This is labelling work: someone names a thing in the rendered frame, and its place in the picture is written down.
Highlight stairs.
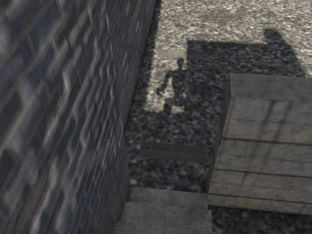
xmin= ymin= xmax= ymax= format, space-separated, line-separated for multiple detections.
xmin=110 ymin=186 xmax=216 ymax=234

